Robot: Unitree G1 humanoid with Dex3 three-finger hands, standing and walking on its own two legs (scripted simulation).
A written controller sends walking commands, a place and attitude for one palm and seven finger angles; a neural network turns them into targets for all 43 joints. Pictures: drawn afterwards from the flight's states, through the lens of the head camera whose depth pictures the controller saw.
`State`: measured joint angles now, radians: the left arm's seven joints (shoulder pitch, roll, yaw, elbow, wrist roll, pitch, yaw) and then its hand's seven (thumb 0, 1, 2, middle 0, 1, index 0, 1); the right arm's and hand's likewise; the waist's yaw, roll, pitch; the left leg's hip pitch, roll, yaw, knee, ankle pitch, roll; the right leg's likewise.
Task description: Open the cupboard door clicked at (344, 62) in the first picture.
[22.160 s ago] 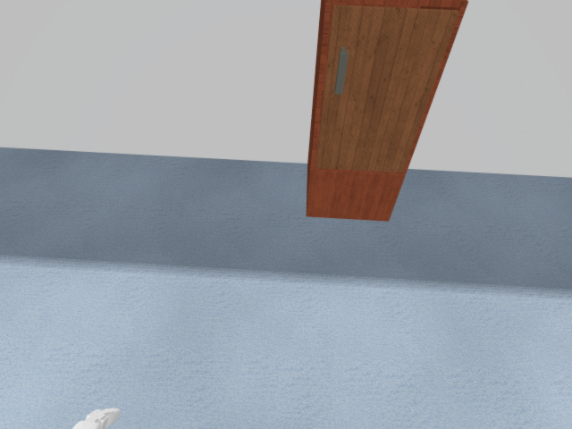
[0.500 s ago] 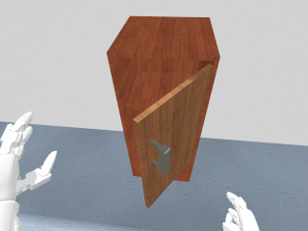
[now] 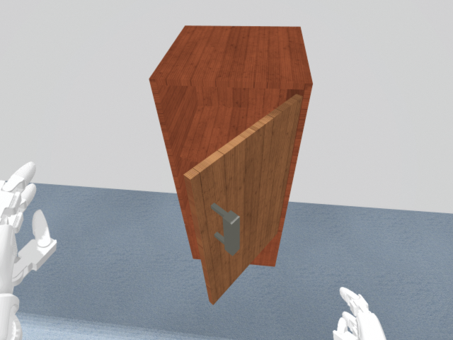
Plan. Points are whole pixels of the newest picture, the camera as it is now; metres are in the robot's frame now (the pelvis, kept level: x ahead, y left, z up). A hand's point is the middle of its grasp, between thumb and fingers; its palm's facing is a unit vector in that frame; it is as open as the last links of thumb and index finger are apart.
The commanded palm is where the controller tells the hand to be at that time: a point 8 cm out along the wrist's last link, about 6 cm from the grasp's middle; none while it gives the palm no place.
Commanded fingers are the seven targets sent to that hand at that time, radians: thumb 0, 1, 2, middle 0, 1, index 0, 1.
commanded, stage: step back with the hand held close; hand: left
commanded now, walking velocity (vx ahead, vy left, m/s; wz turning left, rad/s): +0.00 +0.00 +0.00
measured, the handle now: (224, 228) +0.35 +0.06 -0.03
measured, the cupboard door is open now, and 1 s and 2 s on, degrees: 54 54 54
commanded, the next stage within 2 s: stop stepping back and stand still in 1.38 s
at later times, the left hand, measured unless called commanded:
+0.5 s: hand (19, 267) +0.15 +0.28 +0.16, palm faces +0.39 -0.75 -0.53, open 7.4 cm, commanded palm +0.09 +0.32 +0.17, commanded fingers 0.00 0.90 0.90 -0.20 -0.30 -0.20 -0.30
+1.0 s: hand out of the picture +0.08 +0.28 +0.16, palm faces +0.45 -0.71 -0.54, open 7.4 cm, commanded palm +0.01 +0.32 +0.17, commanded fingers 0.00 0.90 0.90 -0.20 -0.30 -0.20 -0.30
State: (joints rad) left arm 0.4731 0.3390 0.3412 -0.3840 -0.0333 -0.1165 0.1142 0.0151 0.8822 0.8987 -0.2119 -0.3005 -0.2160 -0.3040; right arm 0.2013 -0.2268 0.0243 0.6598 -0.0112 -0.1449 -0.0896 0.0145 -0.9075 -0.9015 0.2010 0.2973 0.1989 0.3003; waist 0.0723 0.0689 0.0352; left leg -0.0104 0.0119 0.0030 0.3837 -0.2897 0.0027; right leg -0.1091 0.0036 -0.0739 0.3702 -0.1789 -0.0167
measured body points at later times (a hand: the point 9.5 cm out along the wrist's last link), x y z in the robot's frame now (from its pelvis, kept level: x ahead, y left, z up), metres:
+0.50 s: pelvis -0.05 +0.02 -0.01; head -0.03 +0.02 +0.44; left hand +0.12 +0.32 +0.19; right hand +0.14 -0.23 -0.08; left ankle -0.05 +0.12 -0.74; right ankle +0.02 -0.11 -0.74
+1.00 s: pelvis -0.11 +0.01 -0.02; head -0.10 +0.03 +0.43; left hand +0.05 +0.32 +0.19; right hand +0.05 -0.23 -0.10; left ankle -0.05 +0.12 -0.74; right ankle -0.04 -0.11 -0.75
